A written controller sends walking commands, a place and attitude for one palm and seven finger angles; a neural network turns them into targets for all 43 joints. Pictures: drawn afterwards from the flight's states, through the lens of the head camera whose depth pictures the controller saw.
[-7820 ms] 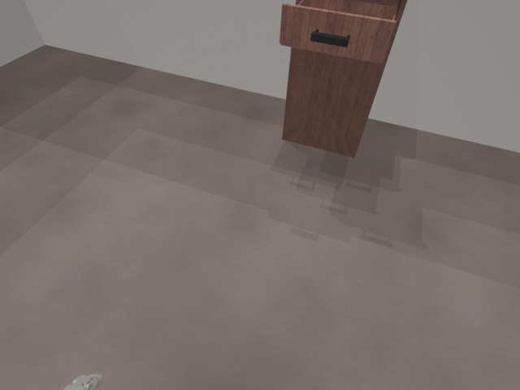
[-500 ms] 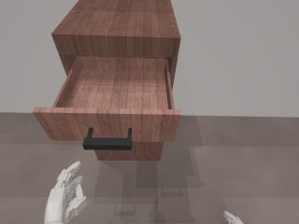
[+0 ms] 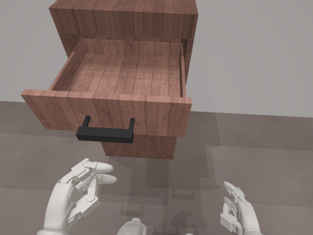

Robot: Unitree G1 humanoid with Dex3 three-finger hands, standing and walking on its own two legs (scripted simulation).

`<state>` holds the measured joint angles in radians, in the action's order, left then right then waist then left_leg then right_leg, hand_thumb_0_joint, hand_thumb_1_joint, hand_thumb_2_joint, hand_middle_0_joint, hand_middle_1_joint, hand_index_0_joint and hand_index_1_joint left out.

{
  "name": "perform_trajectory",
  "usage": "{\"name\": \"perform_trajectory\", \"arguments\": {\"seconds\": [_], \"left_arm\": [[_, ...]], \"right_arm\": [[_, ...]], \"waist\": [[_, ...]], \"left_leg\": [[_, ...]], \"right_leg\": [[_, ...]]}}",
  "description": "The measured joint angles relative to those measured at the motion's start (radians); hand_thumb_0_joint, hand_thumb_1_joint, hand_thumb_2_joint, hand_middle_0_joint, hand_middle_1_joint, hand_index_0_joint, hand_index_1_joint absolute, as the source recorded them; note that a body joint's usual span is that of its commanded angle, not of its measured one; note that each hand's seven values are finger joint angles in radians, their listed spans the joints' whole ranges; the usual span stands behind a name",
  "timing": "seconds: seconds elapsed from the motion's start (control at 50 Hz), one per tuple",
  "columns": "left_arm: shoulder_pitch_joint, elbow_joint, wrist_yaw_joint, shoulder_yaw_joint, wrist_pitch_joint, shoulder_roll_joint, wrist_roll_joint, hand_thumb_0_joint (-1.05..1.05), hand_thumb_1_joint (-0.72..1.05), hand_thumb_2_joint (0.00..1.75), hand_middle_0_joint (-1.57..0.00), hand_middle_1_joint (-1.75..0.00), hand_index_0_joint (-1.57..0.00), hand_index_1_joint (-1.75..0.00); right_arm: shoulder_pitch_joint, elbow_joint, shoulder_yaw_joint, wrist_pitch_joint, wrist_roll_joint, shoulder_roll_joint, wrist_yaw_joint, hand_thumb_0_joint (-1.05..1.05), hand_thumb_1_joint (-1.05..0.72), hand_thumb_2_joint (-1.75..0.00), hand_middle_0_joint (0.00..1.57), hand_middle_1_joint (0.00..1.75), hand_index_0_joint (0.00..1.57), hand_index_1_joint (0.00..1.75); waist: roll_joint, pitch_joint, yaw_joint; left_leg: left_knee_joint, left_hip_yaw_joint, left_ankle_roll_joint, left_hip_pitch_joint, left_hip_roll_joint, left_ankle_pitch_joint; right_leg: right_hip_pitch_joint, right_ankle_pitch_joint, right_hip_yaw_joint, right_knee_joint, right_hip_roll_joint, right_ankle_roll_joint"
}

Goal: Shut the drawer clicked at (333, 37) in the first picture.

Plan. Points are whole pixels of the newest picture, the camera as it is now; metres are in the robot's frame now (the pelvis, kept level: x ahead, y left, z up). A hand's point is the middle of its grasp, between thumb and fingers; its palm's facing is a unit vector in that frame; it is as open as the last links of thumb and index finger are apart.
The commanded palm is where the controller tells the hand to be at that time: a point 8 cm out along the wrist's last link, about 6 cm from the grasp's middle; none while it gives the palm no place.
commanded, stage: raise the hand and make a fist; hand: left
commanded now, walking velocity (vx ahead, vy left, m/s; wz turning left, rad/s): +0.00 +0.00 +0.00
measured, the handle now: (107, 127) +0.36 +0.16 +0.09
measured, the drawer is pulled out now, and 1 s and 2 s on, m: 0.30 0.30 0.30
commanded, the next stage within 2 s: bring the fist close to the handle in 1.22 s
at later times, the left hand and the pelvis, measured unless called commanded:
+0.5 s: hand (92, 191) +0.18 +0.13 +0.14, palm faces +0.05 -1.00 -0.02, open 3.1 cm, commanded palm +0.13 +0.18 +0.15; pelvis +0.04 +0.00 +0.02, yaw +0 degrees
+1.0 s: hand (100, 184) +0.18 +0.11 +0.18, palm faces +0.01 -1.00 -0.03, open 3.2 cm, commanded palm +0.14 +0.16 +0.19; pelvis +0.03 -0.01 +0.04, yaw +0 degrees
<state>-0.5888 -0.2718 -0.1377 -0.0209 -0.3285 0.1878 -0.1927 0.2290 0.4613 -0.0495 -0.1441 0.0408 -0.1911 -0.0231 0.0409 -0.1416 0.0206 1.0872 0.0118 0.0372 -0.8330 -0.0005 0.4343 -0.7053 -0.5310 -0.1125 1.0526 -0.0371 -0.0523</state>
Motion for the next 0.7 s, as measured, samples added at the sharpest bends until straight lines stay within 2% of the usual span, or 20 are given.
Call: {"name": "perform_trajectory", "arguments": {"seconds": [0.04, 0.08, 0.14, 0.22, 0.34, 0.52, 0.7], "left_arm": [[-0.019, -0.005, 0.006, 0.01, 0.054, 0.006, -0.006, 0.01, 0.9, 0.9, -0.74, -0.9, -0.74, -0.89], [-0.052, -0.023, 0.029, 0.026, 0.074, 0.007, -0.015, 0.01, 0.9, 0.9, -0.79, -0.94, -0.79, -0.94], [-0.103, -0.057, 0.059, 0.054, 0.048, 0.003, -0.025, 0.02, 0.9, 0.9, -0.85, -1.01, -0.84, -1.0], [-0.152, -0.098, 0.053, 0.063, -0.002, -0.009, -0.028, 0.02, 0.9, 0.9, -0.92, -1.09, -0.92, -1.09], [-0.214, -0.155, 0.024, 0.011, -0.001, -0.022, -0.016, 0.01, 0.9, 0.9, -1.04, -1.22, -1.04, -1.22], [-0.255, -0.249, 0.045, -0.013, 0.03, -0.02, -0.008, 0.02, 0.9, 0.9, -1.23, -1.42, -1.22, -1.41], [-0.227, -0.327, 0.056, -0.072, 0.125, -0.02, 0.024, 0.01, 0.9, 0.9, -1.36, -1.56, -1.36, -1.55]], "right_arm": [[0.02, 0.004, 0.002, 0.015, 0.004, 0.01, -0.008, 0.01, -0.9, -0.9, 0.21, 0.3, 0.21, 0.3], [0.041, 0.007, 0.01, 0.018, 0.004, 0.014, -0.012, 0.01, -0.9, -0.9, 0.21, 0.3, 0.21, 0.3], [0.062, 0.02, 0.027, 0.01, 0.001, 0.006, -0.014, 0.01, -0.9, -0.9, 0.21, 0.3, 0.21, 0.3], [0.066, 0.036, 0.052, -0.001, 0.001, -0.023, -0.008, 0.01, -0.9, -0.9, 0.21, 0.3, 0.21, 0.3], [0.047, 0.024, 0.079, -0.005, 0.01, -0.047, -0.009, 0.01, -0.9, -0.9, 0.2, 0.3, 0.2, 0.3], [0.007, -0.033, 0.058, 0.004, 0.014, -0.024, -0.001, 0.01, -0.9, -0.9, 0.2, 0.3, 0.2, 0.3], [0.016, -0.062, 0.013, 0.011, 0.016, -0.01, 0.011, 0.01, -0.9, -0.9, 0.2, 0.3, 0.21, 0.3]], "waist": [[0.0, -0.001, -0.01], [0.0, -0.003, -0.018], [-0.003, -0.007, -0.024], [-0.002, -0.007, -0.024], [-0.002, -0.011, -0.015], [0.005, -0.017, 0.004], [0.019, -0.012, 0.013]], "left_leg": [[-0.031, -0.01, -0.002, 0.033, 0.003, -0.002], [-0.059, -0.017, -0.004, 0.062, 0.005, -0.003], [-0.087, -0.024, -0.007, 0.09, 0.005, -0.002], [-0.101, -0.023, -0.008, 0.107, 0.001, 0.003], [-0.123, -0.026, -0.003, 0.14, -0.008, 0.005], [-0.152, -0.022, -0.001, 0.192, -0.014, -0.002], [-0.183, -0.019, 0.0, 0.244, -0.017, -0.017]], "right_leg": [[0.026, 0.005, 0.012, -0.027, -0.003, -0.001], [0.05, 0.009, 0.021, -0.052, -0.005, -0.001], [0.074, 0.009, 0.029, -0.077, -0.007, -0.001], [0.092, 0.003, 0.029, -0.091, -0.003, 0.001], [0.124, -0.001, 0.033, -0.109, 0.005, 0.006], [0.18, 0.007, 0.03, -0.143, 0.008, 0.006], [0.234, 0.022, 0.027, -0.176, 0.01, 0.007]]}}
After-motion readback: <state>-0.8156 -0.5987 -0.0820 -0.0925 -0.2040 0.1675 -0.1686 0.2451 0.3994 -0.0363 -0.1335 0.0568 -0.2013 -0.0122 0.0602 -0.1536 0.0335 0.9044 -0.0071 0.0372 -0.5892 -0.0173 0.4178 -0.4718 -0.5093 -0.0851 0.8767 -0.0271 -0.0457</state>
